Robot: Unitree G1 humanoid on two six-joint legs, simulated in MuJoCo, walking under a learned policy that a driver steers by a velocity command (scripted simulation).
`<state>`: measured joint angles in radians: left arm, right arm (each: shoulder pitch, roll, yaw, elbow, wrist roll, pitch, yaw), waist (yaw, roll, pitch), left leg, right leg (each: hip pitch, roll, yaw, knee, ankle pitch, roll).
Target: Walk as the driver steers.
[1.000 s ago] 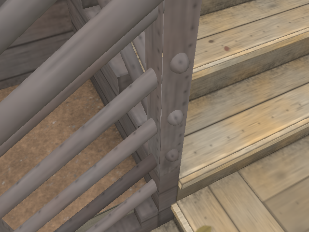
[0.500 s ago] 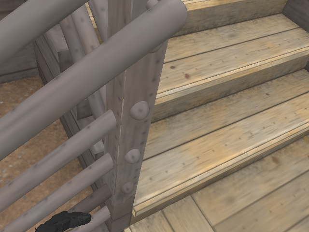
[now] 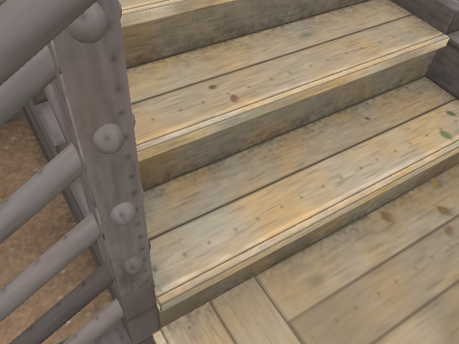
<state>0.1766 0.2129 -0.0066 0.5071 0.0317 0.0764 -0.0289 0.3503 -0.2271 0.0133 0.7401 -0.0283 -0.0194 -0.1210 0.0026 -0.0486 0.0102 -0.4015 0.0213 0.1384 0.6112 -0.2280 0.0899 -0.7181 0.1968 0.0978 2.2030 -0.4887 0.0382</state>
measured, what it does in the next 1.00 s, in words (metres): climbs: right foot 0.17 m higher, then left foot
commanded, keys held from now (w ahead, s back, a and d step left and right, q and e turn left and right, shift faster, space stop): w+shift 0.60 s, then shift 0.40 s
